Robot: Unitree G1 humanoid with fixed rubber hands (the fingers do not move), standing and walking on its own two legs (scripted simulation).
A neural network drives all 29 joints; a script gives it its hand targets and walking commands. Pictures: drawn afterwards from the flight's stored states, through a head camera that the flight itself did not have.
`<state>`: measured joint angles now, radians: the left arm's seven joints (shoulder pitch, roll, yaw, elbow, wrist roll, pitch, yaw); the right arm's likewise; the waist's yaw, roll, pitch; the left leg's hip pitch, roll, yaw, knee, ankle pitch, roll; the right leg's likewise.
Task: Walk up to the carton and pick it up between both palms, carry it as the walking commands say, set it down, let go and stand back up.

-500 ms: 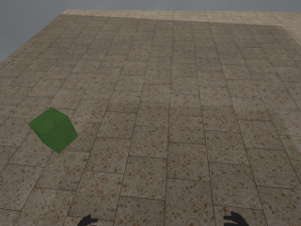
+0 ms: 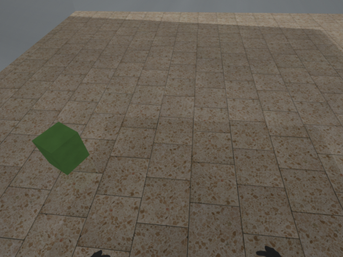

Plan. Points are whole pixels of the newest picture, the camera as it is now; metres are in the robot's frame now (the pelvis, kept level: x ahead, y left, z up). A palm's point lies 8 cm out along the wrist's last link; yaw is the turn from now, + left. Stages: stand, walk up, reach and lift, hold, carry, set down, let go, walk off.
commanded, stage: stand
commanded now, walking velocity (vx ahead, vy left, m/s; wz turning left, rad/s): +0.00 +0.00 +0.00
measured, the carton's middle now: (62, 148) +0.96 +0.77 -0.64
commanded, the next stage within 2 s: walk up in 0.94 s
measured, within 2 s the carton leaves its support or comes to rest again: neither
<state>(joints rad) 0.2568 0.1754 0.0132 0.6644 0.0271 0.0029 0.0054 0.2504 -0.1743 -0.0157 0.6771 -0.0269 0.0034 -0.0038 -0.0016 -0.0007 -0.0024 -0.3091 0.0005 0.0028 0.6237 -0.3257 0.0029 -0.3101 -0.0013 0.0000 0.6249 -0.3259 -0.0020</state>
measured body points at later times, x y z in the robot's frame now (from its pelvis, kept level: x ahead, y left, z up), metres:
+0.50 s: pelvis +0.00 +0.00 +0.00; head +0.01 +0.00 +0.45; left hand +0.11 +0.23 -0.12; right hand +0.11 -0.23 -0.12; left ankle +0.00 +0.12 -0.73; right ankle +0.00 -0.12 -0.73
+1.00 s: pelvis +0.00 +0.00 +0.01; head +0.01 +0.00 +0.46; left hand +0.07 +0.24 -0.13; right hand +0.07 -0.24 -0.13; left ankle +0.00 +0.12 -0.73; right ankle +0.00 -0.12 -0.73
